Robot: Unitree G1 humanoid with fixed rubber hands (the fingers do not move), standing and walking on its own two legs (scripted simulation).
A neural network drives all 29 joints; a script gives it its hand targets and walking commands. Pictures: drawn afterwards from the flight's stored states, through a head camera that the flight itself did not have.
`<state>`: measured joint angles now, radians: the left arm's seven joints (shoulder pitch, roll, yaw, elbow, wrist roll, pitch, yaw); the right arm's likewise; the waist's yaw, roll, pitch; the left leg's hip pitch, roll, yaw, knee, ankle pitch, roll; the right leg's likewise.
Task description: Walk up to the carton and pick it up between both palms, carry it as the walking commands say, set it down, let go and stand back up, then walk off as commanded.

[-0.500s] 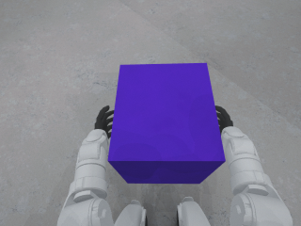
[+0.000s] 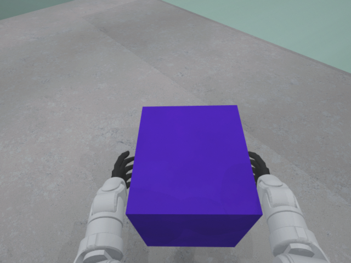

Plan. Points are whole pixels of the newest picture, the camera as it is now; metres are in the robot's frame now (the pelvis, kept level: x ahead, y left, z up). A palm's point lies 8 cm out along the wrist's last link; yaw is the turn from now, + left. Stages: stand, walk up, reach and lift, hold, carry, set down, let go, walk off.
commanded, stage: reach and lift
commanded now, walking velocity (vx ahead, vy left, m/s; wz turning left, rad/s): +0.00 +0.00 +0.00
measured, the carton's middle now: (190, 179) +0.36 +0.00 -0.07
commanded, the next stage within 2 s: hold in 1.94 s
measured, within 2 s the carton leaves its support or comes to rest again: neither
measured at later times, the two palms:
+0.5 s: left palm (111, 170) +0.30 +0.18 +0.07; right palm (271, 167) +0.32 -0.17 +0.07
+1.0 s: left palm (107, 179) +0.28 +0.17 +0.08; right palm (276, 180) +0.29 -0.18 +0.07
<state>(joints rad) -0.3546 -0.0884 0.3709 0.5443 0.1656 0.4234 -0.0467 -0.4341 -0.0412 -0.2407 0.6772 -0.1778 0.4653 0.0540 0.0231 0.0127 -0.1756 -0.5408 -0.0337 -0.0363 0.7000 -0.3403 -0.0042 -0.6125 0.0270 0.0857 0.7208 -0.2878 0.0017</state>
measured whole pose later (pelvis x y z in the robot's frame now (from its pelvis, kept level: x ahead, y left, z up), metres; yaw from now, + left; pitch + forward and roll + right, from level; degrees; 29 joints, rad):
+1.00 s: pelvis -0.01 +0.00 +0.03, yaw +0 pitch -6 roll +1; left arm -0.30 -0.09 0.30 0.36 0.17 0.70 -0.05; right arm -0.33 -0.01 -0.24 0.43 -0.18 0.75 0.07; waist 0.03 0.01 -0.05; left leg -0.09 -0.02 -0.05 0.43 -0.24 0.00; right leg -0.16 0.02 0.08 0.46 -0.19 0.00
